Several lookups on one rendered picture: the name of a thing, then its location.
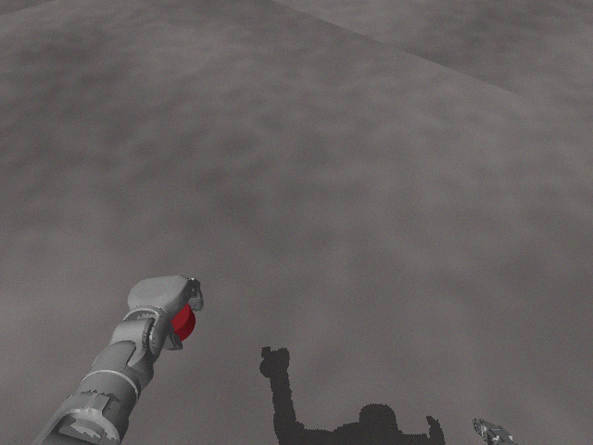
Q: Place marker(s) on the right robot hand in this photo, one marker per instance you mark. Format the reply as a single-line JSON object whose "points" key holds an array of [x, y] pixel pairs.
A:
{"points": [[492, 434]]}

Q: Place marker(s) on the left robot hand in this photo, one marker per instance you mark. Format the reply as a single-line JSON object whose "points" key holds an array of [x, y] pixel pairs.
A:
{"points": [[169, 293]]}

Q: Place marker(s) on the tin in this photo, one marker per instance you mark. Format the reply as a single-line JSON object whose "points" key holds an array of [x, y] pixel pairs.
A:
{"points": [[184, 322]]}

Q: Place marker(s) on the left robot arm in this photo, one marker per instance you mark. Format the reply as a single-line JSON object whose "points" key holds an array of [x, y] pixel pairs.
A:
{"points": [[97, 413]]}

